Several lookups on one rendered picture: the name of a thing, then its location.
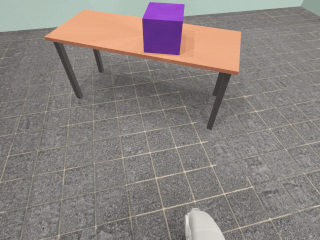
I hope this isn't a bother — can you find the right robot thigh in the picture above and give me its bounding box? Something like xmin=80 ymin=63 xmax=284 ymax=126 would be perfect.
xmin=184 ymin=210 xmax=225 ymax=240

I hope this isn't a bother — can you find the carton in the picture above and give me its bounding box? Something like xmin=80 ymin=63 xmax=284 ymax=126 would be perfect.
xmin=142 ymin=2 xmax=185 ymax=55

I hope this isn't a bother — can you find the table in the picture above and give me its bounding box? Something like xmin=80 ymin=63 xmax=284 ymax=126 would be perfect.
xmin=44 ymin=9 xmax=241 ymax=130

